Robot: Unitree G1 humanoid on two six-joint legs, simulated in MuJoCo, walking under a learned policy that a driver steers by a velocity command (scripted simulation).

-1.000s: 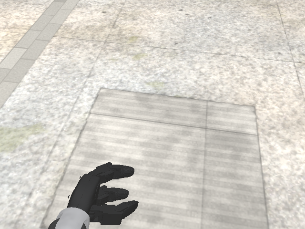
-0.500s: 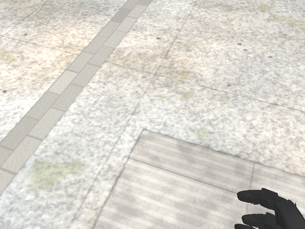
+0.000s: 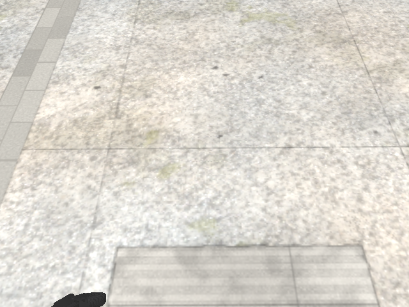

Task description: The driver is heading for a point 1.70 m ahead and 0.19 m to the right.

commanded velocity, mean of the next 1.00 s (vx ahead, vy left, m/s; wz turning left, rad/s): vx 0.50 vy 0.00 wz -0.25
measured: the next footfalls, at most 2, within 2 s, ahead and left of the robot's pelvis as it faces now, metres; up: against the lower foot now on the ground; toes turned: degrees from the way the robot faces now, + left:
right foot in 0.10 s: +0.24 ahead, -0.10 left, +0.00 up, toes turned -5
left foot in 0.58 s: +0.55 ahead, +0.03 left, +0.00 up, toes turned -22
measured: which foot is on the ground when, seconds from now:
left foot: down 0.00-0.12, up 0.14-0.56, down 0.58-1.00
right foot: up 0.00-0.08, down 0.10-0.60, up 0.62-0.98, down 1.00-1.00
